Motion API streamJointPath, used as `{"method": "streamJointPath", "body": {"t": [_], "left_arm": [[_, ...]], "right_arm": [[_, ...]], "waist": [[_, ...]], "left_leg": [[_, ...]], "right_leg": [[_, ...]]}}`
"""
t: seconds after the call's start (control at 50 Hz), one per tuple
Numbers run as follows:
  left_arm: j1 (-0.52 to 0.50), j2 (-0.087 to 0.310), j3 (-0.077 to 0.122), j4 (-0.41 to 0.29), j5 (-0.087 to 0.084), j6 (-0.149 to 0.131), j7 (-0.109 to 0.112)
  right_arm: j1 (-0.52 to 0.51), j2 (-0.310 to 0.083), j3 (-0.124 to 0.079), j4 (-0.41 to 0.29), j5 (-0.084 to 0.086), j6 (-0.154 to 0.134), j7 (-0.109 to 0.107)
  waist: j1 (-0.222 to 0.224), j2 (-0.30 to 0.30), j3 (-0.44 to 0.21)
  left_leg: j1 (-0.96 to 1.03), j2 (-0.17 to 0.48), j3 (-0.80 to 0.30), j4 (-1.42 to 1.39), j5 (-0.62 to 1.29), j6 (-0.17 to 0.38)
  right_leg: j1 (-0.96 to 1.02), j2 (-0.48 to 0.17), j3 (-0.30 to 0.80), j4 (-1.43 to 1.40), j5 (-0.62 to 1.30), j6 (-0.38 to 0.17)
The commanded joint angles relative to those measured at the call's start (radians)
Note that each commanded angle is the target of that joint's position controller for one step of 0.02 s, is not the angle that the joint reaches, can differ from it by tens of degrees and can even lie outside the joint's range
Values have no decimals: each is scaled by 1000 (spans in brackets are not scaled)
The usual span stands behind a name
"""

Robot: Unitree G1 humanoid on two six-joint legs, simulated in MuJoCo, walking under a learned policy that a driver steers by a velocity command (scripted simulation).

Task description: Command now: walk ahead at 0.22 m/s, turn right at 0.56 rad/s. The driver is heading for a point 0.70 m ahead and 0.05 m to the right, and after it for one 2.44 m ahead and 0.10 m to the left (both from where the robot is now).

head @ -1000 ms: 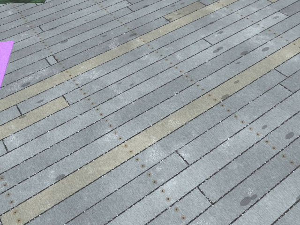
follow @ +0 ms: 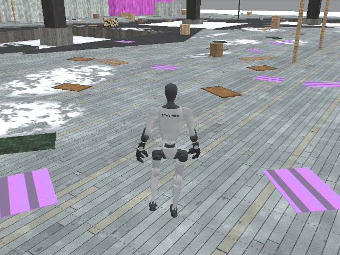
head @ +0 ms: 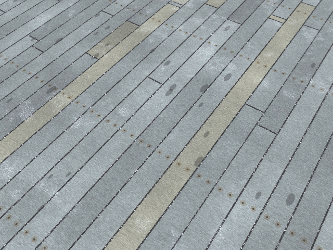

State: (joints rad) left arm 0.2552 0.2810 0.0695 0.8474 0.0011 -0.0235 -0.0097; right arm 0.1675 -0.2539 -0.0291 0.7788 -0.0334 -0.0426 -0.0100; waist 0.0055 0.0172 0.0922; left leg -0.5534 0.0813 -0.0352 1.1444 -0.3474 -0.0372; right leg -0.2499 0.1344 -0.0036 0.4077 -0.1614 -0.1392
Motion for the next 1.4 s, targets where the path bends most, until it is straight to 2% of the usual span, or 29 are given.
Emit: {"method": "streamJointPath", "body": {"t": [0.02,0.12,0.22,0.26,0.3,0.32,0.34,0.36,0.38,0.4,0.46,0.66,0.7,0.72,0.74,0.76,0.78,0.8,0.84,0.92,1.06,1.14,1.16,1.18,1.2,1.22,1.24,1.3,1.4], "left_arm": [[26,150,34,-60,1,-17,4],[82,152,36,-64,1,12,16],[102,167,44,-79,17,36,25],[71,174,47,-94,20,43,27],[-7,176,47,-116,7,42,26],[-25,146,37,-140,-10,34,25],[77,72,21,-164,-22,33,27],[140,142,37,-134,15,51,36],[127,165,45,-112,30,61,34],[85,159,46,-105,30,70,24],[48,130,36,-118,10,95,-7],[-42,77,-12,-136,6,101,-7],[3,63,-21,-111,10,88,-4],[17,69,-24,-101,17,78,-1],[0,107,-23,-109,32,65,4],[-63,199,-9,-138,31,59,8],[-41,160,-14,-118,38,50,12],[-34,148,-15,-97,39,48,13],[-25,133,-18,-73,29,46,19],[45,116,-18,-31,13,9,23],[108,140,2,23,17,-24,17],[54,145,8,24,7,-27,8],[46,107,-4,20,15,-32,9],[12,16,-31,-18,10,-41,1],[-24,52,-23,-44,19,-44,2],[-15,113,-6,-28,37,-37,0],[14,100,-6,-8,32,-38,-15],[25,69,-14,20,41,-30,-34],[-130,41,-25,-30,41,-16,-37]], "right_arm": [[133,-70,-18,-23,-1,29,-1],[-9,-88,-14,-77,8,37,-5],[-74,-116,-12,-106,20,29,-15],[-43,-129,-13,-103,26,21,-20],[47,-137,-16,-86,21,7,-29],[113,-177,-25,-79,7,-4,-39],[92,-286,-45,-105,10,4,-47],[124,-233,-39,-95,36,25,-37],[107,-178,-24,-108,34,34,-32],[59,-136,-13,-116,30,40,-34],[-5,-140,-15,-125,6,47,-37],[49,-182,-37,-69,4,52,0],[41,-188,-38,-58,13,66,4],[62,-183,-37,-45,19,69,5],[99,-146,-30,-41,17,68,10],[108,-61,-7,-76,24,66,12],[42,-104,-13,-64,18,81,2],[37,-126,-22,-67,19,85,9],[53,-160,-43,-43,4,78,25],[47,-119,-40,-15,-4,48,42],[-42,-91,-30,-36,5,25,43],[110,-86,-32,18,8,8,27],[222,-115,-42,57,7,-4,15],[341,-216,-64,71,-7,-16,3],[400,-301,-87,98,7,-13,8],[310,-222,-67,80,8,-11,14],[217,-169,-51,54,13,-15,21],[173,-112,-33,55,17,-36,21],[285,-93,-25,129,27,-49,21]], "waist": [[-43,-43,-152],[18,-92,-159],[48,-104,-127],[31,-115,-116],[-37,-114,-112],[-62,-39,-162],[4,217,-238],[5,229,-304],[13,101,-239],[17,49,-180],[23,144,-124],[-23,182,-148],[9,154,-143],[19,120,-132],[1,-3,-130],[-39,-245,-108],[27,-213,-90],[11,-205,-48],[3,-216,14],[19,-132,-21],[50,-143,-12],[-48,-74,-20],[-94,-19,-59],[-150,189,-115],[-151,270,-81],[-84,95,-6],[-35,58,18],[-4,75,-4],[-26,55,5]], "left_leg": [[26,-21,35,-77,66,-25],[-10,-37,19,-242,177,-23],[-7,-75,-15,-374,102,0],[67,-93,-31,-471,68,20],[259,-106,-33,-696,163,47],[430,10,-123,-786,329,80],[610,300,-409,-777,770,201],[587,391,-529,-759,951,318],[537,347,-429,-762,894,321],[474,275,-310,-778,765,286],[386,141,-121,-824,584,225],[348,163,-91,-827,341,250],[307,150,-76,-781,350,221],[253,139,-64,-754,325,177],[188,89,-18,-671,212,108],[110,-59,100,-585,-54,39],[205,-48,30,-477,-145,39],[149,-64,33,-399,-118,49],[23,-65,40,-311,-56,51],[-41,-58,53,-295,6,36],[71,-53,78,-511,-6,50],[457,-99,117,-719,107,89],[637,-65,55,-752,62,98],[779,173,-274,-907,-215,152],[739,331,-602,-1045,-408,247],[638,305,-546,-1031,-426,253],[568,250,-457,-1029,-347,234],[528,138,-225,-1052,10,197],[568,105,-87,-1035,425,226]], "right_leg": [[73,-244,178,-67,860,-124],[128,-228,234,-28,751,-65],[205,-260,352,47,718,-72],[196,-254,405,85,679,-54],[117,-195,427,156,554,5],[33,-141,388,282,418,54],[-144,25,194,519,-179,111],[-201,53,101,692,-564,121],[-223,2,115,795,-503,130],[-227,-29,108,816,-424,144],[-208,-51,73,789,-298,183],[-18,-74,-2,307,-297,141],[93,-74,-32,100,-173,117],[171,-83,-10,-43,-74,99],[217,-200,157,-161,-94,77],[143,-431,430,-216,-23,-3],[-2,-456,422,-237,-173,-74],[20,-411,412,-279,-381,-80],[97,-351,382,-325,-456,-51],[245,-327,318,-306,-302,-68],[179,-355,302,-285,-289,-103],[-70,-308,237,-162,-270,-57],[-178,-260,188,-43,-252,-27],[-331,-139,51,277,-271,29],[-487,-58,-10,495,-382,36],[-494,-135,66,616,-319,22],[-470,-168,72,631,-226,23],[-412,-211,23,625,-69,65],[-502,-222,-35,554,35,119]]}}
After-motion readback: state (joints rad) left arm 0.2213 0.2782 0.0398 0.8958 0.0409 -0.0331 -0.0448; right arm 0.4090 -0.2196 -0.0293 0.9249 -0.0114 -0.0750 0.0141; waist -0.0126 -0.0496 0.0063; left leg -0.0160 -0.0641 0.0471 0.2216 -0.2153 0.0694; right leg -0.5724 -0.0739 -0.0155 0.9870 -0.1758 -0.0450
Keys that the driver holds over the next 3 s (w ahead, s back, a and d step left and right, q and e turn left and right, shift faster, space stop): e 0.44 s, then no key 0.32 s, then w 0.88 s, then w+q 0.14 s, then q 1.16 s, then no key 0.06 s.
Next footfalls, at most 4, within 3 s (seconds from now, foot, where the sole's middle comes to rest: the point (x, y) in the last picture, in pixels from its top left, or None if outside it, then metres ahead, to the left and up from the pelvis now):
0.32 left None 0.24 0.12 -0.78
0.74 right None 0.10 -0.07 -0.78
1.16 left None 0.28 0.10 -0.78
1.64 right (228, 225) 0.52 -0.19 -0.78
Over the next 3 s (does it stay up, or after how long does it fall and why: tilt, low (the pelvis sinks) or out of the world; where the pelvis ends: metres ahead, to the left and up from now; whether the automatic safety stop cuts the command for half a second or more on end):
stays up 0.63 -0.20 0.01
